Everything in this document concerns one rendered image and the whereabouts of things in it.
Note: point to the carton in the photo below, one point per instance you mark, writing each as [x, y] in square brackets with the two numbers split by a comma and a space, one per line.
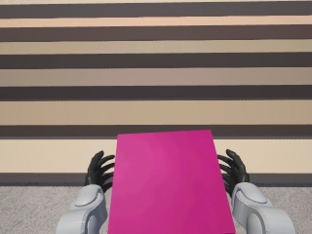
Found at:
[168, 183]

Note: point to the right robot hand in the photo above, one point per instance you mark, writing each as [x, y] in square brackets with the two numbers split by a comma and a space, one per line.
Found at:
[237, 171]

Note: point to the robot right forearm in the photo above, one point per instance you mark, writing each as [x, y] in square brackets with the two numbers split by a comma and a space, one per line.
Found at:
[256, 213]

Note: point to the left robot hand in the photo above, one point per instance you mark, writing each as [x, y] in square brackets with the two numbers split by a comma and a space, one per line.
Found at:
[95, 171]

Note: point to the robot left forearm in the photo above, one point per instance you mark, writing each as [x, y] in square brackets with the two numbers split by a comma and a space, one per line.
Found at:
[86, 214]

